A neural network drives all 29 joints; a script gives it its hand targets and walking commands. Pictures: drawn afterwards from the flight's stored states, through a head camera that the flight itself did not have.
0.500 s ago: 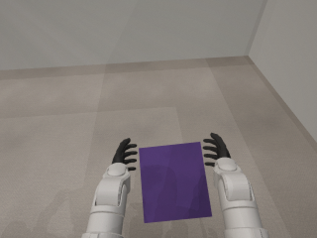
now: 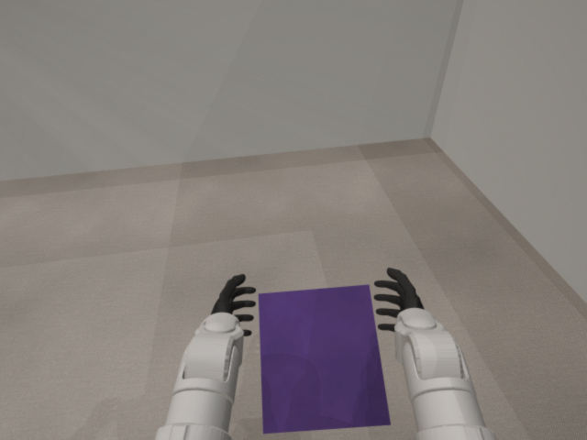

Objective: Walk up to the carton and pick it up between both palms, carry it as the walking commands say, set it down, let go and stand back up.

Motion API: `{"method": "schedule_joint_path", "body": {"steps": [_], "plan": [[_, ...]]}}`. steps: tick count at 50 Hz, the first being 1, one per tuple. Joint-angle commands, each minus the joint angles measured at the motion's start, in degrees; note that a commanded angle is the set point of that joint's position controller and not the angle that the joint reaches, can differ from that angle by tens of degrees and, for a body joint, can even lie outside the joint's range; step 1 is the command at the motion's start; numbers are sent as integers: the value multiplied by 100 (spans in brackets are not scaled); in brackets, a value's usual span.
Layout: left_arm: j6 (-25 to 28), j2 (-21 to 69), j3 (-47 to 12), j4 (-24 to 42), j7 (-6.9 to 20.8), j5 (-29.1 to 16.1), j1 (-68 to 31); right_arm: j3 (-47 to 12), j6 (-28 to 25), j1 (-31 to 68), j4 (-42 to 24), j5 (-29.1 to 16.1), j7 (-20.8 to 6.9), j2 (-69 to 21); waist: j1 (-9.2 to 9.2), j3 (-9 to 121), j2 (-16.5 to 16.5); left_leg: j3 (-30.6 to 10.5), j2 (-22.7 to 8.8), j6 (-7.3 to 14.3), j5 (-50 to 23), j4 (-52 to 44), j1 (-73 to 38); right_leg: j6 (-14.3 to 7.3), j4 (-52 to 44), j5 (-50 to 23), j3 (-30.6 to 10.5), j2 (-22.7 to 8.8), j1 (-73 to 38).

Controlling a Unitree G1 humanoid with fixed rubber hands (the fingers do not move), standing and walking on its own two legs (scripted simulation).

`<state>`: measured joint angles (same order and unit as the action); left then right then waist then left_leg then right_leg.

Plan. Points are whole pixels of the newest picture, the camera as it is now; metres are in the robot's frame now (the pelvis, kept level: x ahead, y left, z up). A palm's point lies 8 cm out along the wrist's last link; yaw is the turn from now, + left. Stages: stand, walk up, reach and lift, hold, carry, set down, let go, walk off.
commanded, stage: carry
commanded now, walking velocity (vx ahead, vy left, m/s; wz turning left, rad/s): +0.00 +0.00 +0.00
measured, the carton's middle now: (319, 355) +0.31 -0.01 -0.08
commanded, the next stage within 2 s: none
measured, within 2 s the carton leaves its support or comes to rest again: neither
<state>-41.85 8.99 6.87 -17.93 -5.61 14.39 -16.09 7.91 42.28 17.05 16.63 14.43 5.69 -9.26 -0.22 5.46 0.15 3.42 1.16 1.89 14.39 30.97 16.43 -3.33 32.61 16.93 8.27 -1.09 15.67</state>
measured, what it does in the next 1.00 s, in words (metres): shifts its weight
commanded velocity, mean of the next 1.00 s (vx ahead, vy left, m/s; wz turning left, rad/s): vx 0.00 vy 0.00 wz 0.00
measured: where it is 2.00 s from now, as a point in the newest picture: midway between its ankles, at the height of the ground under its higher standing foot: outside the picture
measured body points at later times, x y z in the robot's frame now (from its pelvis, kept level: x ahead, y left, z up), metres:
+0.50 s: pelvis -0.05 -0.01 +0.00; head -0.07 -0.01 +0.45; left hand +0.26 +0.12 +0.03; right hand +0.27 -0.14 +0.04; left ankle +0.02 +0.10 -0.73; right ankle +0.01 -0.08 -0.73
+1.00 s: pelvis -0.06 +0.01 +0.00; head -0.06 +0.01 +0.45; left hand +0.25 +0.14 +0.02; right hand +0.26 -0.12 +0.03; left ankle +0.02 +0.10 -0.73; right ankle +0.01 -0.08 -0.73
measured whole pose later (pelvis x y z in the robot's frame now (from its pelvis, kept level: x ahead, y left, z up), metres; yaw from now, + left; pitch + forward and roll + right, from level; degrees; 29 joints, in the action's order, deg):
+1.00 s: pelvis -0.06 +0.01 +0.00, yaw +1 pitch +0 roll +0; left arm -43.1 9.1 6.8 -14.4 -5.8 13.0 -16.6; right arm 7.9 42.3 17.0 13.2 14.1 5.6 -9.3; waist -0.2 1.8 0.7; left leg 4.5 0.4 2.6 8.3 30.1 22.3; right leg -3.4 31.7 11.0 9.5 -1.8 21.3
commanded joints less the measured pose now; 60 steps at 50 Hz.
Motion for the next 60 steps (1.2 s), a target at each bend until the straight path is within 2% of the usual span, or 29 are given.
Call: {"method": "schedule_joint_path", "body": {"steps": [1, 2, 3, 4, 7, 8, 13, 15, 16, 17, 18, 20, 22, 24, 29, 31, 34, 35, 38, 43, 44, 45, 46, 47, 52, 53, 54, 56, 60], "plan": [[365, 5750, -2920, 844, 1644, -1690, -3283, -3031, -320, 2681, -278, -1634, -1545, -6395, -21, 1826, -110, -801, -861, 166, -1592, -376, -133, -98, -375, -1870, -799, -945, -1124], [301, 5855, -2854, 496, 1651, -1690, -3095, -2955, -275, 2456, -56, -1505, -1531, -6330, -39, 1759, 87, -788, -806, 232, -1084, -598, -125, -97, -610, -1286, -895, -875, -915], [303, 5711, -2737, 193, 1656, -1491, -3156, -2889, -276, 2592, 208, -1490, -1563, -6323, -43, 1397, -261, -872, -855, 233, -1148, -722, -179, -89, -636, -991, -939, -831, -735], [281, 5654, -2639, 13, 1660, -1408, -2728, -2987, -305, 2612, -119, -1507, -1539, -6174, -54, 1687, 108, -809, -859, 265, -1215, -576, -304, -128, -618, -1102, -953, -878, -700], [422, 5779, -2701, 146, 1715, -1546, -3498, -2892, -464, 2949, -10, -1439, -1573, -6309, -43, 1179, -164, -1050, -919, 254, -288, -944, 247, -122, -907, -266, -930, -733, -648], [472, 6059, -2871, 287, 1793, -1757, -3421, -3017, -477, 2924, -317, -1467, -1568, -6344, 16, 1366, 296, -805, -765, 184, -196, -780, 273, -84, -979, -462, -914, -820, -805], [439, 6024, -2876, 608, 1704, -1664, -3638, -3093, -362, 3220, -155, -1609, -1575, -6668, -3, 1292, 144, -626, -616, 155, 133, -623, 34, -62, -1402, 342, -1287, -1095, -249], [384, 5866, -2746, 338, 1745, -1612, -3333, -3069, -367, 3166, -359, -1604, -1539, -6383, 0, 1292, 454, -640, -590, 105, 313, -527, 224, -84, -1602, 708, -1297, -1146, -353], [416, 5869, -2698, 210, 1727, -1570, -3013, -3073, -374, 2810, -204, -1513, -1507, -6429, -63, 1202, 527, -564, -521, 89, 318, -397, 216, -104, -1817, 617, -1550, -1277, -404], [404, 5802, -2762, 563, 1735, -1644, -2949, -3342, -378, 3003, -697, -1695, -1493, -6400, -103, 1572, 569, -478, -535, 15, 144, -172, 236, -222, -1693, -479, -1616, -1469, -773], [426, 5922, -2622, 114, 1751, -1531, -3389, -3075, -387, 3384, -173, -1517, -1519, -6456, -5, 1465, 850, -522, -560, 35, 343, -241, 182, -201, -1730, -454, -1472, -1332, -639], [469, 5970, -2910, 645, 1723, -1624, -3361, -3118, -367, 2743, -228, -1486, -1543, -6506, 4, 1766, 199, -421, -644, 59, -81, -386, -30, -284, -1231, -798, -1124, -1360, -735], [426, 5841, -2888, 576, 1697, -1657, -3376, -3105, -387, 2760, -195, -1552, -1583, -6400, 8, 1593, -245, -527, -665, 178, -185, -783, -216, -92, -1015, 160, -948, -1008, -235], [370, 5688, -2873, 639, 1681, -1604, -3401, -2918, -383, 2562, -76, -1509, -1611, -6340, -2, 1602, -675, -1106, -1061, 314, 744, -1278, 140, 64, -763, 281, -715, -682, -502], [366, 5904, -2849, 597, 1652, -1657, -3152, -3266, -378, 2901, -531, -1719, -1561, -6375, -8, 1761, 141, -715, -758, 199, -127, -829, 187, -50, -1033, -110, -1000, -893, -809], [283, 5869, -2899, 642, 1654, -1730, -3365, -3044, -256, 2662, -263, -1623, -1547, -6347, -17, 1608, -333, -777, -767, 228, -202, -872, 186, -84, -896, -72, -999, -915, -566], [326, 5844, -2985, 723, 1701, -1690, -3087, -3177, -313, 2730, -562, -1560, -1544, -6385, 12, 1532, 133, -693, -754, 249, 624, -798, 176, 43, -1377, 534, -1134, -925, -289], [351, 5952, -3002, 838, 1705, -1773, -3370, -3223, -322, 2790, -564, -1551, -1514, -6455, -6, 1294, 619, -554, -628, 190, 407, -548, 210, 37, -1575, 734, -1262, -1033, -55], [284, 5834, -2867, 597, 1718, -1732, -3141, -3133, -260, 2643, -423, -1504, -1498, -6321, -21, 1451, 866, -392, -518, 83, 91, -154, 240, -61, -1661, 661, -1296, -1217, -160], [285, 5809, -2991, 936, 1664, -1728, -3239, -3270, -285, 2943, -828, -1701, -1588, -6319, 15, 1794, -446, -772, -830, 233, -379, -762, 195, 8, -778, 34, -806, -940, -387], [275, 5876, -2988, 820, 1630, -1787, -3415, -3094, -267, 2613, -469, -1685, -1616, -6255, -9, 1722, -610, -861, -852, 234, 102, -972, 167, 43, -693, 191, -770, -823, -354], [337, 5868, -3144, 1257, 1615, -1872, -3289, -3252, -306, 2494, -704, -1707, -1577, -6329, -26, 1828, -433, -1038, -1036, 245, -404, -1007, 295, 94, -480, -144, -649, -707, -512], [320, 5670, -3078, 1345, 1616, -1877, -3348, -3292, -301, 2521, -737, -1744, -1554, -6351, -25, 2027, 34, -1063, -1105, 327, 34, -907, 202, 141, -660, -138, -689, -692, -659], [254, 5895, -3031, 836, 1605, -1760, -2887, -3262, -255, 2490, -727, -1667, -1542, -6291, -17, 1882, -16, -947, -1004, 307, -31, -907, 228, 146, -559, -235, -702, -685, -520], [279, 5803, -2994, 922, 1651, -1807, -3234, -3256, -293, 2793, -851, -1685, -1575, -6147, -23, 1784, -144, -591, -709, 224, -58, -603, 253, -114, -1011, 0, -1232, -1092, -532], [343, 5957, -3153, 1186, 1659, -1930, -3229, -3278, -289, 2382, -815, -1662, -1553, -6247, 4, 1866, 176, -553, -667, 149, -386, -583, 58, -72, -924, -98, -1023, -979, -438], [301, 5944, -3255, 1246, 1659, -1975, -3206, -3396, -293, 2716, -1100, -1853, -1557, -6313, 7, 1762, -136, -599, -698, 215, 33, -658, 175, 26, -940, 185, -975, -988, -281], [216, 5812, -3049, 774, 1634, -1821, -2908, -3235, -198, 2594, -738, -1758, -1529, -6174, -24, 1722, 92, -861, -820, 237, 120, -651, 397, 42, -985, 76, -1110, -916, -588], [223, 5816, -3107, 1097, 1611, -1876, -2865, -3332, -209, 2518, -1050, -1771, -1523, -6155, -40, 1887, 29, -784, -936, 231, -879, -719, 253, 83, -557, -580, -748, -762, -691]]}}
